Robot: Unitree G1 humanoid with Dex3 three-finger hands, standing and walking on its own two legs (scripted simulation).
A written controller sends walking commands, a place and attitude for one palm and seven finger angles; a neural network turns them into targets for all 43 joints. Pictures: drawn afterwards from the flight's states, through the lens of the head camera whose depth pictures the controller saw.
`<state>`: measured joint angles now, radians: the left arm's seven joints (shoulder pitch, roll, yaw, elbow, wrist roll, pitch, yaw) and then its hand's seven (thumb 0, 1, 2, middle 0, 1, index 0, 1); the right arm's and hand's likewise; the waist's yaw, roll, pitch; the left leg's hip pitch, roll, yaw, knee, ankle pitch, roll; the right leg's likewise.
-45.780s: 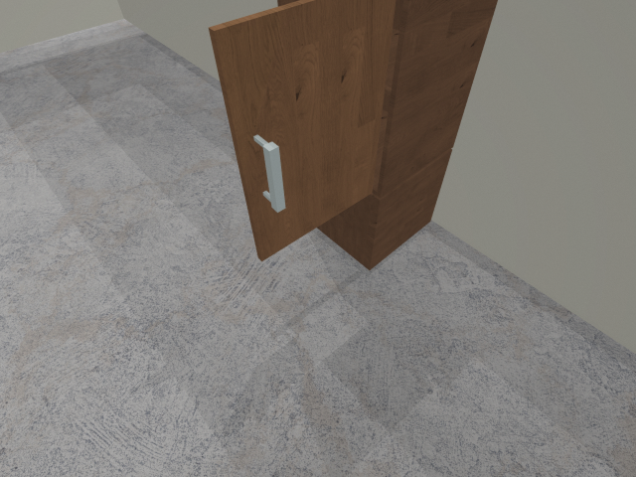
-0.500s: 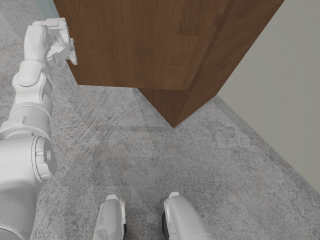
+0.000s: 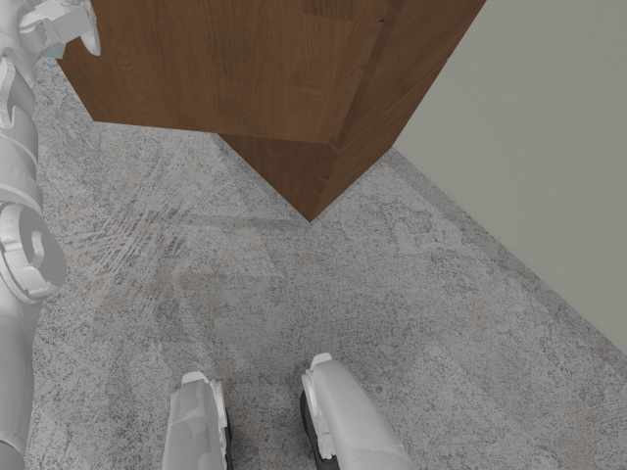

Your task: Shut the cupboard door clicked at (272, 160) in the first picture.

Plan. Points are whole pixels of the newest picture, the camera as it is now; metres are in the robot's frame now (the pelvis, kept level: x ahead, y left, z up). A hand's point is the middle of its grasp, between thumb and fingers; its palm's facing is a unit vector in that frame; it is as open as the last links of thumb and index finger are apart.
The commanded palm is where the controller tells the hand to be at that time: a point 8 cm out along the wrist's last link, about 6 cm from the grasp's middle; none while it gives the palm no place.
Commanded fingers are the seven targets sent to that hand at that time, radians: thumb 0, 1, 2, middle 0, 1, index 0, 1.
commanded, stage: push the door shut along its arc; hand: left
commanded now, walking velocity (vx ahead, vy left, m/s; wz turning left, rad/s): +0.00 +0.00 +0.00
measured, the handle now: out of the picture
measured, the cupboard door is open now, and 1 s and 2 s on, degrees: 43 41 41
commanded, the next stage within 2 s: pull the fist back off the door in 0.02 s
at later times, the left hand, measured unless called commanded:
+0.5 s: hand (99, 16) +0.60 +0.13 +0.10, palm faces +0.13 -0.99 -0.02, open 3.1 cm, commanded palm +0.55 +0.16 +0.10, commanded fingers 0.00 0.90 0.90 -1.30 -1.50 -1.30 -1.50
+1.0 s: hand (117, 95) +0.51 +0.12 +0.10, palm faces +0.12 -0.99 -0.04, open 3.1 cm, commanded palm +0.48 +0.16 +0.10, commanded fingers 0.00 0.90 0.90 -1.30 -1.50 -1.30 -1.50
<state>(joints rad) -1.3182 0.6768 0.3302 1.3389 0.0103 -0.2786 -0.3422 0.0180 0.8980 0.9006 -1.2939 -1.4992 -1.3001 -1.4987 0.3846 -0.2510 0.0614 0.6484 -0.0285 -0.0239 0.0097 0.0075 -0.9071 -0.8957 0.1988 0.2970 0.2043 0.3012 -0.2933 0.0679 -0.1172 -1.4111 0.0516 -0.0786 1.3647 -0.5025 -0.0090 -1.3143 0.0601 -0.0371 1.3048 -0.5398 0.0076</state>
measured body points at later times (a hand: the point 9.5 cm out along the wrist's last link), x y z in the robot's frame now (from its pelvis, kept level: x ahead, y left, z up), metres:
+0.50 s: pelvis +0.02 +0.00 +0.02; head +0.19 +0.01 +0.44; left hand +0.58 +0.18 +0.11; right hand -0.02 -0.23 -0.09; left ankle +0.05 +0.12 -0.60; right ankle +0.03 -0.13 -0.60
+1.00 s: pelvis +0.02 -0.02 +0.04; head +0.14 -0.01 +0.47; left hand +0.49 +0.17 +0.10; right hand +0.07 -0.28 -0.08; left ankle +0.05 +0.12 -0.60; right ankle +0.03 -0.13 -0.60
